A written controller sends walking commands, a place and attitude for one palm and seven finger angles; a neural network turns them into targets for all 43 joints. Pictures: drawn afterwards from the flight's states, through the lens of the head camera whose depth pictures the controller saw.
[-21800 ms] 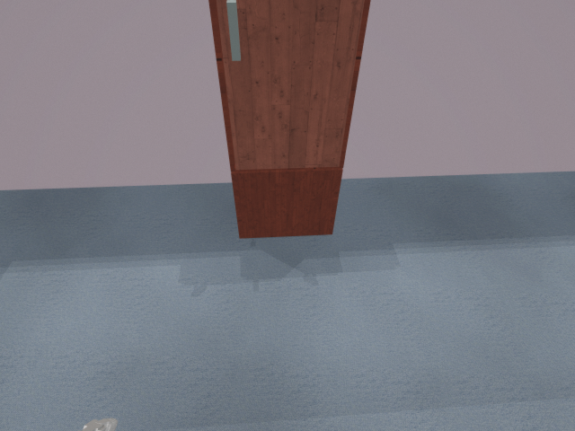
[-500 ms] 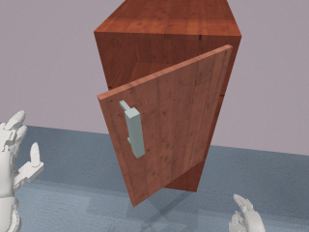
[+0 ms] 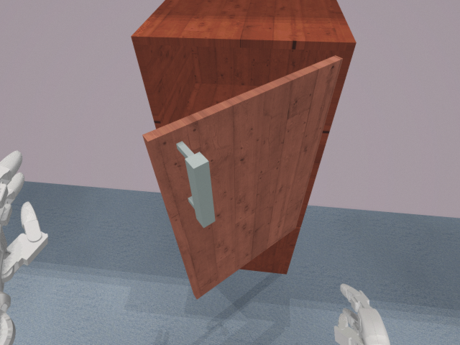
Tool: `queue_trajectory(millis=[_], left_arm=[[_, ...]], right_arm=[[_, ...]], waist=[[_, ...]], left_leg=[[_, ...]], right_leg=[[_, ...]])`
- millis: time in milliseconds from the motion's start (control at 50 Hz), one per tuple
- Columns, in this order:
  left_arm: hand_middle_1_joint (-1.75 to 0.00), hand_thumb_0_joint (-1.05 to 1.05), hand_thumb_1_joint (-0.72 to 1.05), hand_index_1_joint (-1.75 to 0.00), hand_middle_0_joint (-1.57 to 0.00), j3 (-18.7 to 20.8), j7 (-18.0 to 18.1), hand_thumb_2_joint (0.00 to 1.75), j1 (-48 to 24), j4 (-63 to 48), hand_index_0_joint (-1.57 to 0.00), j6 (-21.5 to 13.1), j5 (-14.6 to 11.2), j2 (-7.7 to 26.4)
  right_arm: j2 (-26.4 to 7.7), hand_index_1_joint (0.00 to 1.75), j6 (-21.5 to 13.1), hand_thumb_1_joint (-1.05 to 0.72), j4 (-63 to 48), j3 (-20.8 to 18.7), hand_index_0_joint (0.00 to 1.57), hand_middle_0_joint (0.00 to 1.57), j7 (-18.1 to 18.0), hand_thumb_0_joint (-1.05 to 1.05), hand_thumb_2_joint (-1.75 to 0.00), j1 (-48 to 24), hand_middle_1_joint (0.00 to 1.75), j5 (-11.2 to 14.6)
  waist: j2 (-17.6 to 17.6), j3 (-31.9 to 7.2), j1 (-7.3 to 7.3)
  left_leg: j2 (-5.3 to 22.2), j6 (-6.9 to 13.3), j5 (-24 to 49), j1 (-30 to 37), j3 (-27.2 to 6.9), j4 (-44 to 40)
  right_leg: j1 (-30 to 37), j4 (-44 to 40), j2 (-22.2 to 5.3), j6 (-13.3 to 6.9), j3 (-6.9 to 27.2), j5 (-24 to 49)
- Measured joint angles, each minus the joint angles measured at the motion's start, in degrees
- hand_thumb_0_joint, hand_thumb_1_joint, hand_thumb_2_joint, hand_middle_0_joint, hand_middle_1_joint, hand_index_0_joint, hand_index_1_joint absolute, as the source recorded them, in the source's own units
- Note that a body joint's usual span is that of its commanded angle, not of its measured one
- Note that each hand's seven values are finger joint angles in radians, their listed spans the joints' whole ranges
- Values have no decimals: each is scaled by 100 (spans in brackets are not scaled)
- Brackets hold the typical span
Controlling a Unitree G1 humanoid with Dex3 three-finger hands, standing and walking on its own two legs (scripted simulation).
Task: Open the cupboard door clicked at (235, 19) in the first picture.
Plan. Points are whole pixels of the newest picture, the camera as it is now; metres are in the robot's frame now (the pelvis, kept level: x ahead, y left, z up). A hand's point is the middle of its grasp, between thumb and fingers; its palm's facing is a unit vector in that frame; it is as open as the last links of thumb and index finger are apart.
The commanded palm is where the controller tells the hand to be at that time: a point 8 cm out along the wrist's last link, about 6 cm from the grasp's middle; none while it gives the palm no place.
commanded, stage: step back with the hand held close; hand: left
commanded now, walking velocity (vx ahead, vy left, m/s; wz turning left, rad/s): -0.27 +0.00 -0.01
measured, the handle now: (194, 185) +0.32 +0.09 +0.15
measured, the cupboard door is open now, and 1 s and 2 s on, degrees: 43 43 43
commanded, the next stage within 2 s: stop stepping back and stand still in 0.90 s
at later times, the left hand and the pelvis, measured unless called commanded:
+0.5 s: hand out of the picture +0.12 +0.28 +0.16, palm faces +0.43 -0.76 -0.48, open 7.4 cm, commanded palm +0.06 +0.32 +0.17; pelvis -0.08 +0.02 -0.02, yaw -1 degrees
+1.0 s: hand out of the picture +0.04 +0.25 +0.15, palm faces +0.33 -0.82 -0.47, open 7.4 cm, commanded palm -0.02 +0.31 +0.17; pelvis -0.18 +0.01 -0.02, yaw -3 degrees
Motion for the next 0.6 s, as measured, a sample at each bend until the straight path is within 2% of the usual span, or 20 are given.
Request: queue_trajectory(millis=[60,160,340,460,600], left_arm=[[-30,2,89,-31,-21,35,-16,90,233,-144,-21,-70,9,90],[-30,2,89,-31,-21,-109,-44,90,582,-314,-21,16,39,183],[-30,2,89,-31,-21,225,99,90,713,-903,-21,-113,82,509],[-30,2,89,-31,-21,363,186,90,572,-911,-21,-319,164,382],[-30,2,89,-31,-21,212,289,90,385,-872,-21,-407,177,181]], right_arm=[[-14,30,144,-90,-131,-59,21,20,10,1,-90,-80,30,10],[-64,30,320,-90,-287,-185,21,20,-34,1,-90,-124,30,43],[47,30,308,-90,-453,-210,21,20,-87,1,-90,12,30,51],[72,30,162,-90,-502,-155,21,20,-61,1,-90,103,30,59],[-1,30,54,-90,-295,-128,21,20,-68,1,-90,171,30,29]], waist=[[-55,51,-90],[-188,163,-172],[-512,251,-169],[-450,189,-164],[-410,171,-205]], left_leg=[[-29,32,53,-240,56,42],[-127,109,129,-535,175,135],[-234,198,162,-1011,224,592],[-218,224,107,-1390,189,1072],[-227,184,-410,-1868,115,1671]], right_leg=[[-252,25,-29,35,58,90],[-633,232,-130,116,181,144],[-1154,781,-250,171,245,140],[-1466,1148,-250,164,217,134],[-1765,1320,-241,130,186,245]])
